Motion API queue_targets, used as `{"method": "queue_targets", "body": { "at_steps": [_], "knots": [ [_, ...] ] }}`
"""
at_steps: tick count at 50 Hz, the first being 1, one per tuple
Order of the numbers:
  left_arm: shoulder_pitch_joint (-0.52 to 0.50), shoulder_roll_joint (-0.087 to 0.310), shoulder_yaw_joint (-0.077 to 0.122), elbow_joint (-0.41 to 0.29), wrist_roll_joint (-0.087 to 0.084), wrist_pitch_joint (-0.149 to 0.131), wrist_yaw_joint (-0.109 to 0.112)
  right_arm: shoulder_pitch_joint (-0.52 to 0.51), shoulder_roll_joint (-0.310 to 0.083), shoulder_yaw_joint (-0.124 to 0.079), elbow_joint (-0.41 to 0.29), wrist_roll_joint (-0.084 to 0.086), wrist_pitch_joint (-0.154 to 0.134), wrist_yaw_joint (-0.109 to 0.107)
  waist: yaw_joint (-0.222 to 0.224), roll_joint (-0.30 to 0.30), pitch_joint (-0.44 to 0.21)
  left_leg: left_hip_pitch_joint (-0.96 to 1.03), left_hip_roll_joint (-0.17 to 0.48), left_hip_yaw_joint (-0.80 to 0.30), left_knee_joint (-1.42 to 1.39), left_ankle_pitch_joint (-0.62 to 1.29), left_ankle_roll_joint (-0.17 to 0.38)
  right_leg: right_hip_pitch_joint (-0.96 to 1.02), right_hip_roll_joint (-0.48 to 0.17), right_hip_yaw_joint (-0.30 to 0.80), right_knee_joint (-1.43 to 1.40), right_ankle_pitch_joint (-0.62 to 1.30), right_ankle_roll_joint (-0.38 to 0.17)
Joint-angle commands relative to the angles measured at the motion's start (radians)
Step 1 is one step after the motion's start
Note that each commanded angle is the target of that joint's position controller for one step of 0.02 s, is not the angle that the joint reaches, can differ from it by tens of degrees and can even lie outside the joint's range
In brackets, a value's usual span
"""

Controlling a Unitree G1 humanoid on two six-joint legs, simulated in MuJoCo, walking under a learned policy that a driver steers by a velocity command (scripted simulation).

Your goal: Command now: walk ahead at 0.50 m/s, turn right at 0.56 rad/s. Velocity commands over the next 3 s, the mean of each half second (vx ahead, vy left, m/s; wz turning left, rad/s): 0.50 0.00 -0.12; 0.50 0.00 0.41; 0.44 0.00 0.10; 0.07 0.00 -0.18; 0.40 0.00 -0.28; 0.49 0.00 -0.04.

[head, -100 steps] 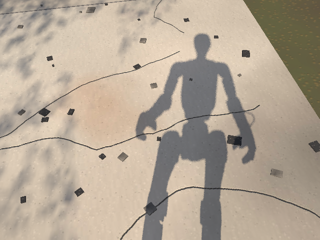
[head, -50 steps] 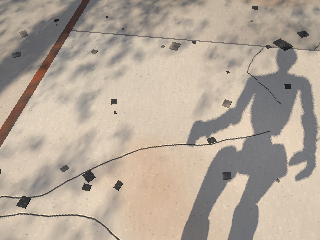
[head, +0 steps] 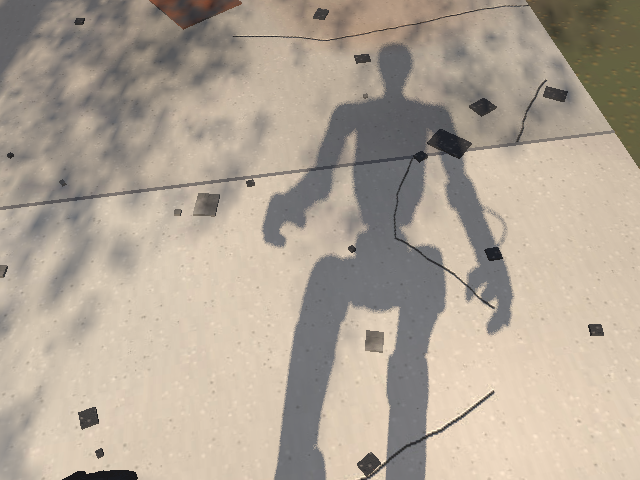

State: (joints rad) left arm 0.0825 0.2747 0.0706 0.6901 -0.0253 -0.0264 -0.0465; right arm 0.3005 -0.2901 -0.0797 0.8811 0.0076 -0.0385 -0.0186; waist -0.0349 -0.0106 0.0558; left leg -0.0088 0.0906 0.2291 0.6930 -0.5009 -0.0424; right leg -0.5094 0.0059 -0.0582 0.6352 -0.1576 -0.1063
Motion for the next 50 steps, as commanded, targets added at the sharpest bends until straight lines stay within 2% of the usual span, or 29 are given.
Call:
{"method": "queue_targets", "body": {
  "at_steps": [1,2,3,4,5,8,13,16,19,22,23,24,25,26,27,28,29,30,31,32,34,37,40,42,45,47,48,49,50],
  "knots": [
    [0.36,0.258,0.08,-0.005,0.001,-0.015,0.017,-0.048,-0.087,0.008,-0.142,0.006,-0.08,0.021,0.157,-0.139,-0.411,-0.763,-0.11,-0.31,0.71,-0.096,0.024,0.924,-0.338,0.875,-0.335,-0.233,-0.316],
    [0.324,0.206,0.064,0.001,0.01,-0.029,0.015,-0.141,-0.13,-0.003,-0.172,0.041,-0.102,0.029,0.166,-0.096,-0.271,-0.835,-0.063,-0.315,0.685,0.001,0.051,0.833,-0.313,0.732,-0.353,-0.152,-0.265],
    [0.262,0.179,0.056,-0.005,0.006,-0.036,0.016,-0.151,-0.119,0.001,-0.171,0.029,-0.112,0.023,0.12,-0.022,-0.193,-0.797,-0.019,-0.314,0.597,0.089,0.063,0.69,-0.269,0.612,-0.347,-0.057,-0.228],
    [0.193,0.144,0.045,-0.019,0.007,-0.036,0.019,-0.149,-0.126,-0.006,-0.158,0.001,-0.112,0.016,0.078,0.001,-0.137,-0.728,0.009,-0.311,0.509,0.134,0.056,0.553,-0.23,0.517,-0.357,0.051,-0.204],
    [0.155,0.123,0.036,-0.038,0.02,-0.037,0.024,-0.128,-0.134,-0.012,-0.153,-0.008,-0.101,0.017,0.043,-0.02,-0.122,-0.655,0.028,-0.319,0.467,0.169,0.049,0.464,-0.207,0.468,-0.377,0.131,-0.197],
    [0.146,0.123,0.031,-0.038,0.022,-0.044,0.038,-0.088,-0.095,-0.006,-0.135,-0.015,-0.066,0.022,0.013,-0.02,-0.104,-0.598,0.036,-0.281,0.347,0.242,0.006,0.353,-0.185,0.349,-0.422,0.286,-0.196],
    [0.207,0.144,0.029,0.009,0.024,-0.051,0.051,-0.231,-0.051,0.02,-0.159,-0.002,-0.057,0.033,0.081,-0.051,-0.044,-0.58,0.024,-0.242,0.023,0.589,0.002,0.321,-0.129,0.173,-0.464,0.26,-0.119],
    [0.245,0.158,0.029,0.044,0.025,-0.058,0.048,-0.301,-0.056,0.024,-0.177,0.013,-0.06,0.045,0.118,-0.051,-0.01,-0.58,0.004,-0.236,-0.08,0.681,0.027,0.378,-0.168,0.16,-0.489,0.164,-0.105],
    [0.266,0.161,0.032,0.079,0.024,-0.05,0.047,-0.34,-0.067,0.024,-0.201,0.017,-0.062,0.063,0.128,-0.039,0.021,-0.664,-0.01,-0.249,-0.133,0.604,0.066,0.525,-0.222,0.14,-0.457,0.215,-0.092],
    [0.246,0.177,0.039,0.088,0.021,-0.035,0.058,-0.306,-0.082,0.018,-0.211,0.013,-0.063,0.082,0.092,-0.054,-0.005,-0.634,-0.051,-0.227,-0.152,0.463,0.113,0.623,-0.249,0.099,-0.359,0.478,-0.058],
    [0.231,0.188,0.042,0.084,0.023,-0.029,0.063,-0.253,-0.101,0.009,-0.201,0.01,-0.059,0.081,0.063,-0.072,-0.051,-0.553,-0.084,-0.195,-0.143,0.419,0.13,0.635,-0.241,0.08,-0.285,0.664,-0.042],
    [0.21,0.193,0.042,0.078,0.023,-0.02,0.069,-0.149,-0.13,-0.01,-0.176,0.006,-0.055,0.077,0.004,-0.072,-0.119,-0.41,-0.128,-0.159,-0.156,0.412,0.153,0.622,-0.214,0.044,-0.14,0.826,-0.021],
    [0.204,0.181,0.034,0.066,0.026,-0.015,0.078,-0.009,-0.177,-0.034,-0.145,0.004,-0.051,0.069,-0.065,-0.04,-0.202,-0.186,-0.128,-0.196,-0.167,0.459,0.187,0.514,-0.172,0.004,0.074,0.802,0.016],
    [0.298,0.112,0.009,0.03,0.043,-0.03,0.075,0.109,-0.282,-0.062,-0.141,-0.002,-0.047,0.058,-0.051,0.146,-0.342,0.203,0.109,-0.587,-0.157,0.443,0.337,0.15,-0.068,-0.023,0.458,0.402,0.084],
    [0.309,0.061,-0.014,0.034,0.046,-0.058,0.059,0.13,-0.242,-0.05,-0.135,0.02,-0.046,0.061,-0.044,0.278,-0.435,0.396,0.24,-1.025,-0.342,0.267,0.459,-0.13,0.101,0.093,0.697,-0.375,0.125],
    [0.235,0.139,0.001,0.016,0.01,-0.088,0.04,0.11,-0.184,-0.031,-0.138,0.02,-0.044,0.059,-0.077,0.185,-0.358,0.365,0.219,-0.974,-0.388,0.123,0.404,-0.246,0.029,0.196,0.755,-0.356,0.099],
    [0.147,0.147,-0.001,-0.014,-0.011,-0.104,0.033,0.059,-0.161,-0.026,-0.156,0.012,-0.041,0.053,-0.072,0.11,-0.242,0.236,0.186,-0.851,-0.4,0.128,0.365,-0.27,-0.017,0.18,0.713,-0.281,0.084],
    [0.102,0.141,-0.001,-0.026,0.005,-0.113,0.036,0.003,-0.146,-0.019,-0.167,0.005,-0.039,0.051,-0.039,0.023,-0.14,0.075,0.151,-0.757,-0.421,0.22,0.344,-0.251,-0.053,0.163,0.615,-0.228,0.081],
    [0.098,0.15,0.008,-0.027,0.029,-0.109,0.043,-0.037,-0.122,-0.01,-0.181,-0.002,-0.041,0.047,-0.005,0.016,-0.109,-0.029,0.12,-0.694,-0.439,0.318,0.331,-0.187,-0.084,0.163,0.527,-0.187,0.087],
    [0.112,0.144,0.01,-0.029,0.038,-0.1,0.044,-0.059,-0.119,-0.007,-0.195,-0.008,-0.039,0.044,0.022,0.041,-0.094,-0.097,0.095,-0.667,-0.458,0.39,0.333,-0.136,-0.09,0.16,0.488,-0.172,0.098],
    [0.145,0.122,0.008,-0.027,0.043,-0.083,0.049,-0.066,-0.128,-0.011,-0.204,-0.002,-0.037,0.035,0.045,0.065,-0.087,-0.172,0.074,-0.609,-0.477,0.49,0.342,-0.102,-0.095,0.141,0.404,-0.156,0.128],
    [0.065,0.09,-0.004,-0.053,0.045,-0.071,0.056,-0.038,-0.165,-0.024,-0.198,0.006,-0.035,0.017,0.025,0.061,-0.061,-0.247,0.029,-0.522,-0.486,0.547,0.319,-0.087,-0.077,0.118,0.206,0.011,0.17],
    [-0.041,0.065,-0.014,-0.076,0.037,-0.079,0.05,0.005,-0.167,-0.026,-0.184,0.015,-0.022,0.006,-0.021,0.081,-0.057,-0.285,-0.019,-0.486,-0.463,0.484,0.269,0.0,-0.029,0.109,-0.005,0.21,0.183],
    [-0.083,0.069,-0.015,-0.084,0.026,-0.087,0.04,0.046,-0.158,-0.023,-0.166,0.017,-0.016,0.003,-0.045,0.092,-0.061,-0.253,-0.001,-0.504,-0.446,0.444,0.259,0.03,-0.016,0.109,-0.071,0.275,0.18],
    [-0.11,0.093,-0.007,-0.094,0.024,-0.101,0.025,0.089,-0.141,-0.018,-0.146,0.014,-0.01,0.002,-0.053,0.101,-0.056,-0.132,0.048,-0.568,-0.372,0.435,0.245,0.016,-0.02,0.125,-0.139,0.222,0.146],
    [-0.081,0.112,0.002,-0.091,0.023,-0.108,0.022,0.084,-0.149,-0.021,-0.143,0.008,-0.005,0.003,-0.028,0.126,-0.053,-0.079,0.075,-0.601,-0.321,0.506,0.232,0.048,-0.016,0.112,-0.165,0.133,0.11],
    [-0.018,0.124,0.01,-0.075,0.026,-0.111,0.025,0.069,-0.144,-0.019,-0.145,0.007,-0.002,0.005,0.01,0.131,-0.073,-0.073,0.056,-0.591,-0.264,0.603,0.217,0.133,-0.003,0.091,-0.204,0.121,0.082],
    [0.089,0.158,0.026,-0.053,0.036,-0.116,0.031,0.059,-0.116,-0.008,-0.154,0.003,-0.004,0.008,0.063,0.115,-0.156,-0.104,0.007,-0.552,-0.127,0.685,0.19,0.309,-0.042,0.118,-0.195,0.141,0.038],
    [0.246,0.22,0.042,-0.037,0.046,-0.117,0.036,0.08,-0.075,0.01,-0.173,-0.014,-0.009,0.009,0.116,0.0,-0.302,-0.254,-0.064,-0.479,0.147,0.516,0.15,0.586,-0.205,0.297,-0.151,0.165,-0.043]
  ]
}}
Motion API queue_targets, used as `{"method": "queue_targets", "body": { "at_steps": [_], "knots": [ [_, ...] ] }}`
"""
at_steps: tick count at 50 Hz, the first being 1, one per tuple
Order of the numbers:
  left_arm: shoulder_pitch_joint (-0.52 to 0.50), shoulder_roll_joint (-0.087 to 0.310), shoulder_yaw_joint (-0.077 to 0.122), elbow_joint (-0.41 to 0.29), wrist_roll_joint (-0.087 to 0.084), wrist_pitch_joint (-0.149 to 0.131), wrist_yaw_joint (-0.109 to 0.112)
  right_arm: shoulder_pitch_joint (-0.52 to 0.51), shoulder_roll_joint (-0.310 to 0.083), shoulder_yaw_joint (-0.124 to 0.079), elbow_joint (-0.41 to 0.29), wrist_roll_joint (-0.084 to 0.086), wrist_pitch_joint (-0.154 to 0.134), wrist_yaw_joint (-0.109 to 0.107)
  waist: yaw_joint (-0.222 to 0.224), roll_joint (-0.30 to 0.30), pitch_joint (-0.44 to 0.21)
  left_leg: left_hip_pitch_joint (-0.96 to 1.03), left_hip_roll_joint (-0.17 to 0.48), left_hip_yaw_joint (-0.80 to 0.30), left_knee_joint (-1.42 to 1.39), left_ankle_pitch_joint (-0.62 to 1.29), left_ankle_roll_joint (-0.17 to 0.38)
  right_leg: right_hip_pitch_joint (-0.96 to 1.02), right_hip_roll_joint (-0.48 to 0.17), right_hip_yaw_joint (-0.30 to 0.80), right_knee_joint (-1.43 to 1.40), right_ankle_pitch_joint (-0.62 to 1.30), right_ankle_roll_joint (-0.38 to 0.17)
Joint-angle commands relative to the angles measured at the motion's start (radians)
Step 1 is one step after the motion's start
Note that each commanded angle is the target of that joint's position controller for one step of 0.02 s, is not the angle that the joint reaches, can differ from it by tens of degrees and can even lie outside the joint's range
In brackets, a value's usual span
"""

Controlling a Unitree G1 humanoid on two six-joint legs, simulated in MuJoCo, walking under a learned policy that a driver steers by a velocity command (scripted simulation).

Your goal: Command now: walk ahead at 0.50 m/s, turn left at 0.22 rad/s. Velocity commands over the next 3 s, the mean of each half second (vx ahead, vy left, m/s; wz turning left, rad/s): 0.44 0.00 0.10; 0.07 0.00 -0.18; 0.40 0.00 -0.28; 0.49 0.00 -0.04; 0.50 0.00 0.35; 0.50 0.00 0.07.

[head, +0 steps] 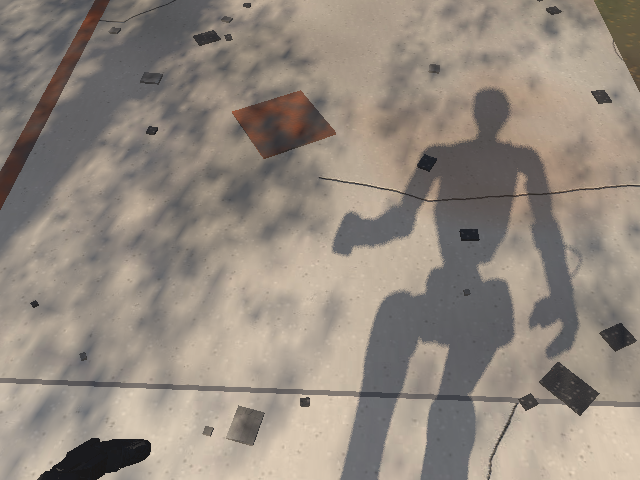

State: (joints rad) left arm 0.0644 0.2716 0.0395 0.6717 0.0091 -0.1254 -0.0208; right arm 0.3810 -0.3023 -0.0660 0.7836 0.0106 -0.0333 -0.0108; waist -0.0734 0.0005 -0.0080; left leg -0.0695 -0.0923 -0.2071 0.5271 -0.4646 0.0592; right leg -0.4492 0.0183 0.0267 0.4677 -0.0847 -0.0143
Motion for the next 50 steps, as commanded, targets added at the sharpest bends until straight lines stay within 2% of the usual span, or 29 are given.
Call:
{"method": "queue_targets", "body": {
  "at_steps": [1,2,3,4,5,6,8,12,16,19,21,23,24,25,26,27,29,30,33,36,38,39,42,45,46,47,48,49,50],
  "knots": [
    [0.365,0.288,0.096,0.038,-0.001,-0.001,0.002,0.143,-0.002,0.016,-0.075,0.011,-0.028,0.004,0.117,-0.328,-0.341,-0.547,-0.021,0.067,0.636,-0.045,-0.025,0.819,-0.407,0.647,-0.076,-0.127,-0.304],
    [0.375,0.195,0.074,0.039,-0.028,0.004,-0.003,0.089,-0.092,0.003,-0.065,0.022,-0.035,0.003,0.154,-0.219,-0.264,-0.687,0.036,0.017,0.74,-0.103,-0.025,0.786,-0.41,0.746,-0.156,-0.388,-0.282],
    [0.315,0.147,0.058,0.031,-0.024,0.008,0.001,-0.045,-0.138,-0.011,-0.09,0.022,-0.036,0.004,0.172,-0.118,-0.117,-0.729,0.076,0.033,0.757,-0.011,-0.022,0.657,-0.366,0.606,-0.177,-0.39,-0.236],
    [0.258,0.135,0.049,0.022,-0.009,0.015,0.002,-0.116,-0.126,-0.008,-0.11,0.011,-0.038,0.004,0.153,-0.05,-0.046,-0.708,0.115,0.075,0.726,0.06,-0.024,0.535,-0.323,0.495,-0.196,-0.279,-0.216],
    [0.223,0.117,0.042,0.024,-0.004,0.018,0.001,-0.144,-0.112,-0.009,-0.121,-0.003,-0.042,0.008,0.13,-0.043,0.003,-0.69,0.145,0.09,0.663,0.11,-0.029,0.448,-0.289,0.424,-0.219,-0.172,-0.216],
    [0.206,0.103,0.035,0.024,0.003,0.017,0.002,-0.133,-0.097,-0.01,-0.12,-0.005,-0.043,0.011,0.103,-0.073,0.007,-0.637,0.171,0.097,0.618,0.142,-0.032,0.392,-0.257,0.364,-0.239,-0.092,-0.205],
    [0.205,0.098,0.033,0.036,-0.006,0.014,0.001,-0.107,-0.062,-0.003,-0.112,-0.001,-0.038,0.015,0.082,-0.104,-0.004,-0.59,0.182,0.125,0.543,0.153,-0.045,0.348,-0.228,0.287,-0.268,0.011,-0.21],
    [0.229,0.156,0.048,0.064,-0.018,0.021,0.01,-0.216,-0.02,0.017,-0.144,-0.01,-0.04,0.019,0.103,-0.076,0.016,-0.583,0.194,0.162,0.304,0.307,-0.072,0.312,-0.219,0.175,-0.313,0.126,-0.217],
    [0.289,0.175,0.05,0.102,-0.029,0.033,0.013,-0.334,-0.018,0.022,-0.166,0.0,-0.049,0.031,0.147,-0.074,0.034,-0.496,0.157,0.19,0.097,0.5,-0.075,0.306,-0.198,0.099,-0.311,0.124,-0.186],
    [0.324,0.177,0.05,0.133,-0.032,0.049,0.016,-0.397,-0.031,0.017,-0.192,0.002,-0.056,0.043,0.153,-0.077,0.061,-0.489,0.138,0.185,0.017,0.494,-0.051,0.375,-0.226,0.105,-0.26,0.199,-0.163],
    [0.318,0.179,0.049,0.144,-0.025,0.064,0.025,-0.36,-0.052,0.006,-0.185,-0.014,-0.066,0.051,0.119,-0.091,0.022,-0.41,0.107,0.191,-0.044,0.493,-0.022,0.429,-0.214,0.091,-0.147,0.388,-0.119],
    [0.3,0.171,0.042,0.136,-0.02,0.065,0.03,-0.175,-0.109,-0.019,-0.124,-0.035,-0.075,0.045,0.026,-0.069,-0.102,-0.104,0.099,0.21,-0.112,0.73,0.026,0.367,-0.131,0.04,0.073,0.497,-0.051],
    [0.315,0.114,0.018,0.104,0.012,0.055,0.03,-0.056,-0.188,-0.032,-0.109,-0.058,-0.073,0.033,0.003,0.068,-0.253,0.211,0.304,0.027,0.002,1.223,0.105,0.164,-0.062,0.007,0.336,0.169,0.007],
    [0.49,0.015,-0.016,0.143,0.007,0.052,0.021,-0.056,-0.156,-0.012,-0.104,-0.065,-0.056,0.031,0.055,0.278,-0.426,0.439,0.549,-0.224,0.04,1.543,0.295,-0.042,0.032,0.039,0.652,-0.607,0.073],
    [0.483,0.114,0.006,0.178,-0.016,0.06,0.019,-0.043,-0.083,0.003,-0.095,-0.04,-0.039,0.038,0.02,0.175,-0.472,0.374,0.505,-0.217,0.018,1.456,0.283,-0.029,-0.007,0.144,0.704,-0.647,0.081],
    [0.387,0.146,0.016,0.153,-0.032,0.072,0.021,-0.133,-0.065,0.011,-0.097,-0.024,-0.031,0.04,0.037,0.136,-0.338,0.265,0.446,-0.126,-0.013,1.36,0.241,-0.076,-0.044,0.117,0.702,-0.622,0.089],
    [0.307,0.129,0.02,0.148,-0.017,0.113,0.043,-0.271,-0.038,0.022,-0.1,-0.017,-0.02,0.038,0.082,0.074,-0.171,0.016,0.378,-0.041,-0.084,1.159,0.191,-0.052,-0.092,0.078,0.6,-0.545,0.11],
    [0.318,0.12,0.021,0.153,-0.016,0.139,0.051,-0.306,-0.066,0.013,-0.098,-0.027,-0.01,0.038,0.108,0.102,-0.139,-0.107,0.354,-0.009,-0.127,1.074,0.184,0.033,-0.093,0.064,0.559,-0.496,0.12],
    [0.354,0.089,0.022,0.171,-0.008,0.178,0.074,-0.353,-0.099,-0.002,-0.089,-0.039,0.006,0.03,0.13,0.137,-0.138,-0.231,0.342,0.04,-0.177,0.995,0.203,0.142,-0.059,0.023,0.513,-0.406,0.132],
    [0.307,0.111,0.037,0.156,-0.009,0.192,0.081,-0.35,-0.106,-0.005,-0.058,-0.035,0.026,-0.002,0.113,0.131,-0.143,-0.221,0.372,0.061,-0.192,0.87,0.22,0.104,-0.05,0.021,0.565,-0.363,0.116],
    [0.27,0.11,0.042,0.14,-0.012,0.197,0.084,-0.356,-0.097,-0.003,-0.038,-0.039,0.042,-0.025,0.108,0.126,-0.115,-0.234,0.382,0.071,-0.211,0.73,0.223,0.08,-0.054,0.025,0.585,-0.357,0.104],
    [0.265,0.108,0.043,0.134,-0.016,0.198,0.083,-0.357,-0.096,-0.005,-0.034,-0.037,0.047,-0.032,0.105,0.118,-0.126,-0.232,0.383,0.073,-0.241,0.535,0.214,0.084,-0.069,0.019,0.562,-0.335,0.095],
    [0.259,0.112,0.046,0.121,-0.017,0.186,0.069,-0.375,-0.133,-0.022,-0.02,-0.01,0.052,-0.04,0.106,0.175,-0.108,-0.266,0.37,0.072,-0.32,0.076,0.158,0.165,-0.074,-0.039,0.39,-0.326,0.048],
    [0.364,0.096,0.052,0.179,-0.01,0.182,0.047,-0.388,-0.128,-0.029,-0.009,0.024,0.052,-0.036,0.163,0.113,-0.062,-0.343,0.324,0.154,-0.254,-0.108,0.078,0.339,-0.025,-0.124,0.105,-0.267,-0.04],
    [0.428,0.088,0.052,0.211,-0.007,0.177,0.04,-0.387,-0.078,-0.022,-0.009,0.022,0.052,-0.033,0.179,0.001,-0.026,-0.399,0.253,0.237,-0.07,-0.16,0.019,0.375,-0.041,-0.053,-0.014,-0.355,-0.08],
    [0.462,0.133,0.056,0.203,-0.008,0.169,0.047,-0.385,0.017,-0.001,-0.02,0.004,0.048,-0.014,0.158,-0.243,0.022,-0.614,0.133,0.355,0.329,-0.156,-0.073,0.408,-0.272,0.33,-0.17,-0.576,-0.176],
    [0.408,0.265,0.073,0.154,0.004,0.137,0.038,-0.483,-0.032,-0.018,-0.083,0.014,0.021,-0.004,0.159,-0.278,0.123,-0.805,0.06,0.195,0.379,-0.083,-0.063,0.294,-0.386,0.704,-0.374,-0.8,-0.312],
    [0.321,0.25,0.074,0.134,0.026,0.105,0.044,-0.524,-0.11,-0.038,-0.091,0.038,-0.003,-0.004,0.134,-0.206,0.189,-0.818,0.105,0.132,0.413,0.038,-0.045,0.249,-0.39,0.699,-0.441,-0.815,-0.286],
    [0.261,0.219,0.065,0.129,0.016,0.084,0.052,-0.485,-0.14,-0.052,-0.067,0.033,-0.014,-0.006,0.092,-0.185,0.193,-0.791,0.126,0.12,0.402,0.167,-0.043,0.261,-0.354,0.596,-0.416,-0.675,-0.221]
  ]
}}
Over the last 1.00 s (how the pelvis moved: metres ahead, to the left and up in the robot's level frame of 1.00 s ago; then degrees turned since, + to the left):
0.60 0.02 0.01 14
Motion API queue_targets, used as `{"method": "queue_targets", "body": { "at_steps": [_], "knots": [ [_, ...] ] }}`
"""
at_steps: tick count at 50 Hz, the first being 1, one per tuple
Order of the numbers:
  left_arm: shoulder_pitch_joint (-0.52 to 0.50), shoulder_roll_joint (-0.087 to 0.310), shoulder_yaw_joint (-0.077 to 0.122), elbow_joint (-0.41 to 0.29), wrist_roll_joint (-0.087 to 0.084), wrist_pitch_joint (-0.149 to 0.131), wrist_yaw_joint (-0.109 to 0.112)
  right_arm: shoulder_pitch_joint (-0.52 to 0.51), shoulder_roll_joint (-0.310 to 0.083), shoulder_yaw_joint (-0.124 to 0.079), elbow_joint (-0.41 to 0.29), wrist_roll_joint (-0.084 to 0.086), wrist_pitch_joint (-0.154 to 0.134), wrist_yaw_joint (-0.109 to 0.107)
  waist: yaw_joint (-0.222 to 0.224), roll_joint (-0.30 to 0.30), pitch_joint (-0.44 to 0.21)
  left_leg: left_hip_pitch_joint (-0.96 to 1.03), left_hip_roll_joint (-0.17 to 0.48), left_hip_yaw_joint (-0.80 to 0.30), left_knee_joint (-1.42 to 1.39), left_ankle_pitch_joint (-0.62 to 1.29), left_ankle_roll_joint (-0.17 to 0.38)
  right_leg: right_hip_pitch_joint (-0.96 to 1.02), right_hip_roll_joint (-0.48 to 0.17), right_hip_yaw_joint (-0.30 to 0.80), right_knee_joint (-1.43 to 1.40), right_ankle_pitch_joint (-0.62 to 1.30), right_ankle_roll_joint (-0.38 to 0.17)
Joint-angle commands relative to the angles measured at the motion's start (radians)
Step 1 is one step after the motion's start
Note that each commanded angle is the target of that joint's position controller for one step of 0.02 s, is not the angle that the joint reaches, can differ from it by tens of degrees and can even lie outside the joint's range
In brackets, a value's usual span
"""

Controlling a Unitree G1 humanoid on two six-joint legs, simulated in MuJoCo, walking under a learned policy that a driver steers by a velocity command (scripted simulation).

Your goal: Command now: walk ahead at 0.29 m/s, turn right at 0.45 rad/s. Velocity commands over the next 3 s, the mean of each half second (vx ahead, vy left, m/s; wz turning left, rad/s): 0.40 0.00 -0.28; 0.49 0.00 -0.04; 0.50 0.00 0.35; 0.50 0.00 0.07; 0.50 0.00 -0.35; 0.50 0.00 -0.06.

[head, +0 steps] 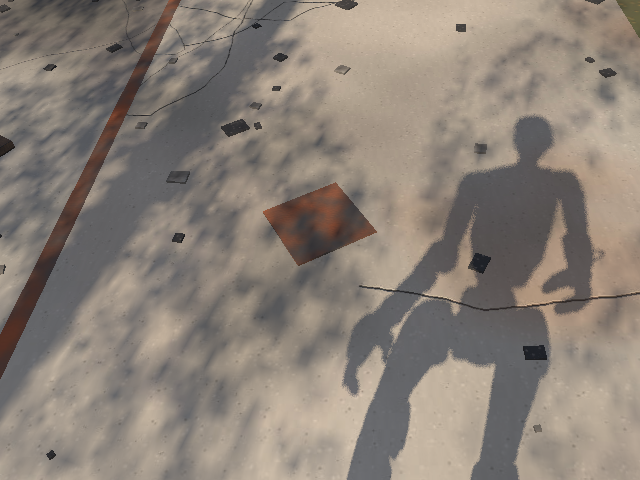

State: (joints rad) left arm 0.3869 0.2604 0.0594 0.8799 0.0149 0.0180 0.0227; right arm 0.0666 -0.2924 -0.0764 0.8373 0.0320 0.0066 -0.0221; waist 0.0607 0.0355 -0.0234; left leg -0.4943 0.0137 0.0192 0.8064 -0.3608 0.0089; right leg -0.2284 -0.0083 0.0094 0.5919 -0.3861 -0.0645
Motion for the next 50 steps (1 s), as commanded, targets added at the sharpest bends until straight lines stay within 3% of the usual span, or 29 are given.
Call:
{"method": "queue_targets", "body": {
  "at_steps": [1,2,4,8,11,15,18,20,21,22,23,24,25,26,27,28,30,33,37,39,42,44,45,46,47,48,49,50],
  "knots": [
    [-0.065,0.199,0.037,-0.076,-0.005,-0.067,0.011,-0.138,-0.137,-0.044,-0.086,-0.011,-0.056,0.002,-0.047,-0.192,0.168,-0.324,0.028,-0.1,0.109,0.126,-0.003,0.072,-0.286,0.521,-0.51,-0.268,-0.127],
    [-0.042,0.176,0.031,-0.067,-0.018,-0.071,0.013,-0.13,-0.124,-0.045,-0.075,-0.029,-0.061,0.004,-0.041,-0.186,0.145,-0.298,0.022,-0.09,0.094,0.184,-0.016,0.096,-0.254,0.454,-0.499,-0.196,-0.107],
    [0.032,0.126,0.018,-0.047,-0.024,-0.079,0.014,-0.137,-0.09,-0.042,-0.069,-0.028,-0.071,0.018,-0.029,-0.164,0.101,-0.264,0.005,-0.078,0.058,0.274,-0.026,0.154,-0.217,0.379,-0.487,-0.071,-0.094],
    [0.112,0.122,0.019,-0.024,-0.019,-0.085,0.021,-0.159,-0.053,-0.031,-0.063,-0.021,-0.086,0.029,0.0,-0.184,0.079,-0.236,0.001,-0.061,-0.081,0.371,-0.051,0.226,-0.192,0.295,-0.476,0.076,-0.091],
    [0.142,0.134,0.025,-0.01,-0.022,-0.081,0.022,-0.219,-0.04,-0.017,-0.078,-0.012,-0.094,0.039,0.039,-0.205,0.111,-0.198,0.003,-0.045,-0.194,0.379,-0.067,0.22,-0.192,0.271,-0.47,0.108,-0.101],
    [0.17,0.153,0.035,0.008,-0.029,-0.074,0.017,-0.286,-0.044,0.0,-0.108,-0.005,-0.114,0.058,0.077,-0.193,0.151,-0.176,0.007,-0.019,-0.291,0.326,-0.049,0.247,-0.219,0.274,-0.431,0.18,-0.121],
    [0.152,0.168,0.043,0.012,-0.035,-0.065,0.012,-0.24,-0.074,-0.001,-0.106,-0.002,-0.125,0.066,0.045,-0.22,0.143,-0.071,-0.002,-0.004,-0.343,0.271,-0.009,0.256,-0.248,0.283,-0.391,0.33,-0.112],
    [0.102,0.175,0.045,-0.001,-0.036,-0.06,0.012,-0.1,-0.115,-0.019,-0.068,-0.006,-0.13,0.061,-0.04,-0.226,0.071,0.133,-0.039,0.025,-0.383,0.273,0.037,0.244,-0.222,0.241,-0.271,0.642,-0.084],
    [0.082,0.159,0.039,-0.012,-0.029,-0.061,0.01,0.057,-0.157,-0.04,-0.021,-0.009,-0.129,0.053,-0.11,-0.193,-0.041,0.358,-0.027,0.012,-0.378,0.297,0.074,0.188,-0.168,0.186,-0.1,0.774,-0.056],
    [0.059,0.124,0.023,-0.042,-0.01,-0.063,0.01,0.267,-0.216,-0.054,0.016,-0.026,-0.127,0.045,-0.196,-0.079,-0.216,0.682,0.153,-0.192,-0.336,0.244,0.146,-0.013,-0.112,0.145,0.201,0.583,-0.022],
    [0.166,-0.002,-0.008,-0.059,-0.021,-0.087,0.005,0.364,-0.289,-0.071,0.058,-0.025,-0.116,0.052,-0.144,0.273,-0.337,0.963,0.379,-0.656,-0.457,0.026,0.294,-0.376,0.074,0.088,0.538,-0.082,0.052],
    [0.121,0.099,0.012,-0.046,-0.051,-0.107,0.006,0.325,-0.181,-0.042,0.061,-0.012,-0.119,0.057,-0.164,0.204,-0.252,0.89,0.37,-0.741,-0.552,-0.119,0.284,-0.495,0.033,0.176,0.675,-0.163,0.042],
    [0.018,0.154,0.027,-0.069,-0.067,-0.119,0.0,0.239,-0.124,-0.024,0.046,-0.013,-0.118,0.052,-0.153,0.136,-0.098,0.759,0.332,-0.58,-0.559,-0.069,0.243,-0.552,-0.023,0.154,0.693,-0.081,0.023],
    [-0.032,0.147,0.025,-0.075,-0.059,-0.125,0.0,0.175,-0.103,-0.016,0.031,-0.022,-0.115,0.05,-0.125,0.052,-0.038,0.633,0.287,-0.462,-0.575,0.039,0.22,-0.512,-0.075,0.116,0.658,0.007,0.019],
    [-0.067,0.139,0.03,-0.08,-0.042,-0.126,-0.001,0.14,-0.077,-0.007,0.024,-0.03,-0.112,0.051,-0.107,0.025,0.014,0.535,0.248,-0.384,-0.599,0.139,0.214,-0.487,-0.099,0.095,0.605,0.059,0.024],
    [-0.065,0.122,0.032,-0.083,-0.035,-0.122,-0.004,0.13,-0.062,0.0,0.026,-0.041,-0.112,0.049,-0.081,0.043,0.021,0.476,0.222,-0.327,-0.619,0.207,0.209,-0.439,-0.121,0.092,0.573,0.092,0.026],
    [-0.058,0.077,0.025,-0.087,-0.033,-0.111,-0.009,0.141,-0.064,0.002,0.038,-0.034,-0.113,0.047,-0.059,0.06,0.034,0.417,0.208,-0.266,-0.656,0.3,0.223,-0.411,-0.135,0.071,0.514,0.107,0.039],
    [-0.16,0.059,0.016,-0.132,-0.019,-0.103,-0.011,0.168,-0.105,-0.004,0.055,-0.024,-0.113,0.035,-0.064,0.03,0.081,0.372,0.205,-0.193,-0.693,0.418,0.234,-0.462,-0.14,0.038,0.35,0.202,0.073],
    [-0.33,0.034,-0.004,-0.178,-0.025,-0.114,-0.033,0.229,-0.128,-0.005,0.073,-0.016,-0.106,0.025,-0.113,0.021,0.102,0.327,0.144,-0.085,-0.707,0.442,0.19,-0.35,-0.082,-0.021,0.05,0.454,0.068],
    [-0.392,0.042,-0.006,-0.201,-0.032,-0.116,-0.043,0.284,-0.138,-0.005,0.094,-0.007,-0.102,0.022,-0.131,0.017,0.109,0.378,0.17,-0.093,-0.701,0.432,0.187,-0.334,-0.066,-0.017,-0.018,0.499,0.059],
    [-0.432,0.072,0.0,-0.228,-0.033,-0.117,-0.058,0.315,-0.149,-0.009,0.113,-0.004,-0.084,0.018,-0.115,0.017,0.104,0.52,0.226,-0.098,-0.635,0.517,0.164,-0.354,-0.054,0.002,-0.075,0.433,0.025],
    [-0.368,0.111,0.016,-0.218,-0.032,-0.116,-0.061,0.305,-0.169,-0.015,0.111,-0.009,-0.07,0.015,-0.065,0.041,0.049,0.577,0.233,-0.089,-0.523,0.743,0.142,-0.246,-0.018,-0.022,-0.082,0.348,-0.004],
    [-0.249,0.145,0.035,-0.185,-0.03,-0.114,-0.058,0.289,-0.167,-0.013,0.107,-0.013,-0.062,0.014,0.004,0.043,-0.026,0.561,0.203,-0.059,-0.373,0.883,0.122,-0.083,0.011,-0.051,-0.096,0.341,-0.031],
    [-0.08,0.191,0.056,-0.14,-0.027,-0.11,-0.049,0.29,-0.144,-0.001,0.095,-0.023,-0.057,0.012,0.075,0.026,-0.139,0.44,0.154,-0.03,-0.151,0.819,0.091,0.178,-0.029,-0.014,-0.071,0.362,-0.069],
    [0.047,0.296,0.078,-0.12,-0.002,-0.107,-0.042,0.396,-0.036,0.032,0.068,-0.037,-0.07,0.018,0.053,-0.177,-0.315,0.073,0.024,0.015,0.249,0.416,0.033,0.589,-0.295,0.379,-0.064,0.302,-0.207],
    [0.074,0.251,0.066,-0.103,-0.021,-0.104,-0.048,0.426,-0.011,0.046,0.092,-0.024,-0.093,0.028,0.049,-0.307,-0.426,-0.117,-0.076,-0.088,0.463,-0.199,0.016,0.689,-0.408,0.744,-0.242,0.158,-0.299],
    [0.006,0.185,0.043,-0.113,-0.027,-0.104,-0.048,0.331,-0.126,0.016,0.068,0.003,-0.111,0.035,0.053,-0.219,-0.271,-0.219,-0.007,-0.137,0.534,-0.186,0.036,0.579,-0.367,0.649,-0.276,0.079,-0.242],
    [-0.075,0.156,0.033,-0.129,-0.023,-0.105,-0.044,0.238,-0.137,0.013,0.041,0.018,-0.121,0.036,0.034,-0.165,-0.139,-0.236,0.043,-0.108,0.508,-0.101,0.048,0.421,-0.324,0.498,-0.299,0.126,-0.206]
  ]
}}
Over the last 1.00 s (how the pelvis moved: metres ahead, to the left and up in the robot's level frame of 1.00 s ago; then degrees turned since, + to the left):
0.29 0.00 0.01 -7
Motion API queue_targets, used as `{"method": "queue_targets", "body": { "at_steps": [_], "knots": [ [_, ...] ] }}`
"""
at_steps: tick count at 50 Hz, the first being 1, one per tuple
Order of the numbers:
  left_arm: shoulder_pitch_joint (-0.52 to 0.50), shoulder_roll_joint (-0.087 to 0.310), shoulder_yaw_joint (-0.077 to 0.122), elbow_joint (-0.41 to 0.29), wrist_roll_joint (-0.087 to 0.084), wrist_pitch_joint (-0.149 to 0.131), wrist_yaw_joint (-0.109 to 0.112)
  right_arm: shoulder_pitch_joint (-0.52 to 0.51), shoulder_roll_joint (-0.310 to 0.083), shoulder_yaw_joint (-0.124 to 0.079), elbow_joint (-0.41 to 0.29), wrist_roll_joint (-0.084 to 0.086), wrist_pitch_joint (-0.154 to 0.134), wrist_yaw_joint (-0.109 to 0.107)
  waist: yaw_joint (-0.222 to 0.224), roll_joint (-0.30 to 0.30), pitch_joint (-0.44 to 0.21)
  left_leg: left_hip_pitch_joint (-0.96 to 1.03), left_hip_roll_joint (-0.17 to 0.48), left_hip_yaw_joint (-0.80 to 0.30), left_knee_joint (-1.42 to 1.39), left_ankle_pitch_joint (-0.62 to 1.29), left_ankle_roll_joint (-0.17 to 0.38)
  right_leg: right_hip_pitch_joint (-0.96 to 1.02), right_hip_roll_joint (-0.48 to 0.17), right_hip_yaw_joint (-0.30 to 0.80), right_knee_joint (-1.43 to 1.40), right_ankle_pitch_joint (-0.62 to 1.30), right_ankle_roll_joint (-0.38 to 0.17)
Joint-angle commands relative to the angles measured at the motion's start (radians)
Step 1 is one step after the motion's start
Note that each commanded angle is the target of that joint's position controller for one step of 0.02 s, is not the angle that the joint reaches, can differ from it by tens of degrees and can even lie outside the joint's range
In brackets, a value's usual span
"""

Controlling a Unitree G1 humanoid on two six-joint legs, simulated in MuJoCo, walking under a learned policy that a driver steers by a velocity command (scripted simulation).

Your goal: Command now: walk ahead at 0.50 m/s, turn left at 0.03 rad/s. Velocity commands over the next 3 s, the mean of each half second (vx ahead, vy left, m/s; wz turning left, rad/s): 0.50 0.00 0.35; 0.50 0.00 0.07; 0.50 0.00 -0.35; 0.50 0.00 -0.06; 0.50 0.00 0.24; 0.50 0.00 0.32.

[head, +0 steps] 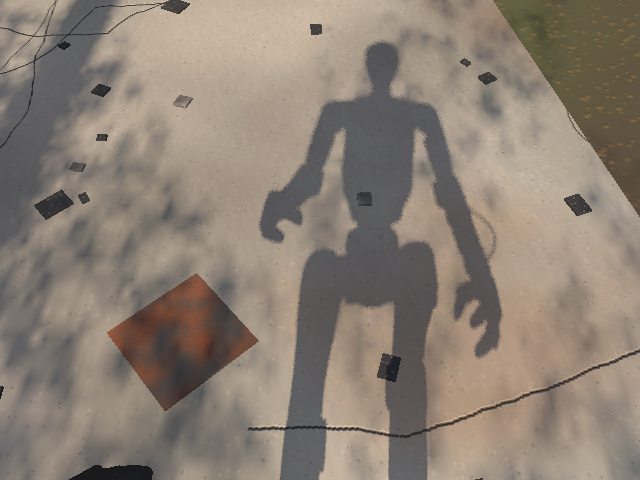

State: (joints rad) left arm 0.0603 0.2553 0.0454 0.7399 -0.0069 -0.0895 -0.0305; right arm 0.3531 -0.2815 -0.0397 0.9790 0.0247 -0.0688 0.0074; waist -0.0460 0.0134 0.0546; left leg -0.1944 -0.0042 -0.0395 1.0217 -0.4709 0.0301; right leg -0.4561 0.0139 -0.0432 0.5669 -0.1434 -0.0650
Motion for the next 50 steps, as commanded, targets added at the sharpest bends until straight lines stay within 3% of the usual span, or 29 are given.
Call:
{"method": "queue_targets", "body": {
  "at_steps": [1,2,3,4,6,10,13,18,21,22,23,24,25,26,27,28,29,30,33,38,40,43,45,47,48,49,50],
  "knots": [
    [0.185,0.136,0.039,0.007,0.008,0.0,0.008,-0.08,-0.132,-0.023,-0.102,0.019,-0.044,0.003,0.106,-0.072,-0.131,-0.504,0.103,-0.034,0.225,0.083,0.023,0.497,-0.311,0.433,-0.31,-0.028,-0.183],
    [0.143,0.105,0.031,0.003,0.016,-0.008,0.006,-0.076,-0.126,-0.03,-0.092,0.008,-0.03,-0.001,0.073,-0.074,-0.095,-0.444,0.137,-0.041,0.163,0.132,0.02,0.399,-0.277,0.349,-0.346,0.03,-0.161],
    [0.123,0.098,0.03,0.008,0.021,-0.014,0.004,-0.048,-0.102,-0.029,-0.082,0.006,-0.013,-0.002,0.048,-0.088,-0.083,-0.388,0.148,-0.046,0.14,0.161,0.014,0.335,-0.262,0.301,-0.382,0.043,-0.153],
    [0.121,0.098,0.031,0.017,0.019,-0.023,0.002,-0.03,-0.074,-0.025,-0.073,0.005,0.002,-0.004,0.035,-0.088,-0.076,-0.363,0.151,-0.046,0.121,0.178,0.007,0.295,-0.258,0.261,-0.411,0.064,-0.157],
    [0.13,0.118,0.038,0.038,0.022,-0.034,0.006,-0.054,-0.06,-0.025,-0.085,0.004,0.021,-0.008,0.026,-0.083,-0.041,-0.398,0.151,-0.062,0.072,0.243,-0.007,0.263,-0.257,0.184,-0.456,0.1,-0.162],
    [0.153,0.137,0.042,0.067,0.027,-0.036,0.026,-0.151,-0.064,-0.032,-0.12,-0.006,0.017,0.001,0.043,-0.065,-0.009,-0.465,0.127,-0.074,-0.146,0.485,-0.021,0.302,-0.229,0.036,-0.48,0.162,-0.128],
    [0.182,0.156,0.045,0.085,0.019,-0.031,0.039,-0.258,-0.04,-0.02,-0.157,-0.011,0.009,0.018,0.084,-0.05,0.017,-0.425,0.111,-0.002,-0.305,0.604,-0.019,0.317,-0.221,-0.049,-0.495,0.166,-0.104],
    [0.261,0.181,0.057,0.131,-0.001,0.006,0.045,-0.376,-0.041,-0.014,-0.238,-0.009,0.011,0.046,0.121,-0.04,0.049,-0.517,0.091,0.045,-0.412,0.481,0.02,0.544,-0.289,-0.093,-0.404,0.291,-0.089],
    [0.232,0.217,0.069,0.12,-0.007,0.034,0.058,-0.317,-0.082,-0.034,-0.261,-0.006,0.015,0.059,0.062,-0.092,-0.022,-0.385,0.014,0.131,-0.412,0.316,0.07,0.603,-0.3,-0.133,-0.216,0.742,-0.055],
    [0.218,0.224,0.07,0.113,-0.006,0.045,0.063,-0.21,-0.115,-0.055,-0.241,-0.003,0.018,0.058,-0.001,-0.1,-0.087,-0.244,-0.03,0.157,-0.421,0.295,0.095,0.581,-0.283,-0.153,-0.063,0.867,-0.036],
    [0.21,0.216,0.064,0.102,-0.006,0.05,0.069,-0.045,-0.175,-0.089,-0.201,0.001,0.02,0.046,-0.085,-0.073,-0.174,0.007,-0.061,0.137,-0.479,0.346,0.135,0.47,-0.239,-0.176,0.161,0.817,0.001],
    [0.243,0.16,0.041,0.076,0.023,0.037,0.068,0.09,-0.275,-0.12,-0.179,0.005,0.032,0.021,-0.107,0.102,-0.281,0.312,0.136,-0.173,-0.483,0.377,0.211,0.193,-0.175,-0.182,0.493,0.352,0.049],
    [0.3,0.05,0.006,0.032,0.023,-0.001,0.047,0.038,-0.315,-0.118,-0.21,0.008,0.024,0.023,-0.008,0.273,-0.397,0.595,0.343,-0.76,-0.659,0.173,0.421,-0.211,0.057,-0.011,0.815,-0.431,0.105],
    [0.189,0.149,0.024,0.022,-0.017,-0.043,0.03,0.051,-0.229,-0.094,-0.216,-0.001,0.018,0.026,-0.079,0.13,-0.39,0.597,0.331,-0.739,-0.732,0.135,0.372,-0.322,-0.002,0.153,0.852,-0.409,0.072],
    [0.117,0.166,0.028,-0.005,-0.042,-0.063,0.023,0.018,-0.182,-0.083,-0.219,-0.006,0.009,0.023,-0.076,0.084,-0.263,0.491,0.296,-0.581,-0.731,0.194,0.329,-0.362,-0.046,0.137,0.807,-0.327,0.048],
    [0.105,0.153,0.027,-0.001,-0.027,-0.069,0.03,-0.046,-0.159,-0.076,-0.23,-0.006,0.001,0.025,-0.025,-0.018,-0.171,0.331,0.251,-0.466,-0.736,0.306,0.294,-0.319,-0.093,0.131,0.704,-0.254,0.046],
    [0.099,0.165,0.037,0.004,0.002,-0.063,0.038,-0.103,-0.121,-0.065,-0.244,-0.008,-0.001,0.021,0.008,-0.021,-0.13,0.215,0.216,-0.384,-0.749,0.405,0.276,-0.253,-0.12,0.127,0.615,-0.214,0.055],
    [0.124,0.163,0.041,0.01,0.008,-0.049,0.036,-0.133,-0.105,-0.057,-0.26,-0.02,-0.001,0.016,0.039,0.001,-0.112,0.135,0.198,-0.34,-0.771,0.476,0.272,-0.19,-0.138,0.127,0.585,-0.184,0.065],
    [0.159,0.12,0.033,0.023,0.012,-0.017,0.033,-0.124,-0.117,-0.056,-0.252,-0.022,-0.006,0.002,0.06,0.019,-0.09,0.037,0.181,-0.217,-0.82,0.646,0.271,-0.152,-0.153,0.087,0.465,-0.108,0.105],
    [0.017,0.084,0.012,-0.008,-0.002,-0.014,0.021,-0.075,-0.136,-0.052,-0.219,-0.024,-0.011,-0.011,-0.005,0.041,-0.039,0.02,0.119,-0.041,-0.862,0.618,0.186,-0.137,-0.135,0.045,0.137,0.245,0.097],
    [-0.04,0.082,0.007,-0.024,-0.012,-0.017,0.011,-0.045,-0.146,-0.052,-0.199,-0.026,-0.015,-0.009,-0.035,0.041,-0.019,0.05,0.14,-0.028,-0.886,0.543,0.175,-0.122,-0.115,0.034,0.055,0.332,0.081],
    [-0.086,0.094,0.006,-0.049,-0.019,-0.019,-0.006,-0.018,-0.151,-0.053,-0.168,-0.026,-0.009,-0.008,-0.049,0.033,0.013,0.188,0.196,-0.012,-0.867,0.567,0.166,-0.19,-0.094,0.049,-0.01,0.291,0.047],
    [-0.097,0.098,0.007,-0.066,-0.018,-0.02,-0.021,-0.013,-0.156,-0.057,-0.156,-0.025,0.002,-0.013,-0.041,0.031,0.015,0.287,0.23,0.004,-0.816,0.671,0.151,-0.23,-0.075,0.05,-0.029,0.199,0.018],
    [-0.041,0.119,0.016,-0.065,-0.013,-0.017,-0.031,-0.039,-0.174,-0.062,-0.163,-0.025,0.013,-0.022,0.001,0.057,-0.031,0.339,0.237,0.034,-0.711,0.958,0.125,-0.159,-0.033,0.014,-0.027,0.097,-0.015],
    [0.029,0.145,0.03,-0.051,-0.009,-0.012,-0.03,-0.052,-0.185,-0.065,-0.17,-0.027,0.021,-0.028,0.039,0.075,-0.086,0.352,0.228,0.05,-0.61,1.14,0.111,-0.067,0.004,-0.017,-0.016,0.049,-0.034],
    [0.161,0.183,0.052,-0.02,-0.007,-0.008,-0.026,-0.075,-0.185,-0.062,-0.18,-0.028,0.032,-0.035,0.113,0.063,-0.161,0.313,0.193,0.089,-0.425,1.233,0.085,0.108,0.045,-0.042,-0.047,0.068,-0.061],
    [0.308,0.244,0.075,0.0,-0.003,-0.002,-0.016,-0.068,-0.169,-0.051,-0.203,-0.037,0.032,-0.044,0.174,-0.006,-0.264,0.111,0.164,0.111,-0.153,1.029,0.05,0.395,-0.057,0.124,-0.037,0.123,-0.118]
  ]
}}
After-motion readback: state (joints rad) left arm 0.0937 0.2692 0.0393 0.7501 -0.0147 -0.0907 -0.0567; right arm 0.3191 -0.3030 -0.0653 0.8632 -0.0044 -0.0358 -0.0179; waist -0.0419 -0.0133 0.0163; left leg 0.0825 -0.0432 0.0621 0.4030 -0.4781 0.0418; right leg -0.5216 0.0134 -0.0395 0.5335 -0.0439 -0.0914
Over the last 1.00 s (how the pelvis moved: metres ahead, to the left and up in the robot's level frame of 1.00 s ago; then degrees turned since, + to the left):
0.49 -0.04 -0.01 -8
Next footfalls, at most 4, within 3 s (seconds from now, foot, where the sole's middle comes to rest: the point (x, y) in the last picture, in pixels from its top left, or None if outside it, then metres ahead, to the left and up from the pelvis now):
0.46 left None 0.41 0.17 -0.76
1.00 right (300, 331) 0.78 0.06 -0.76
1.48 left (204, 250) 1.03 0.30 -0.76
2.00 right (295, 162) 1.33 0.06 -0.76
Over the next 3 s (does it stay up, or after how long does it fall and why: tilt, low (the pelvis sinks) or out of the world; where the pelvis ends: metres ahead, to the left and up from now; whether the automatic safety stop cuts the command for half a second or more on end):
stays up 1.72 0.26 0.01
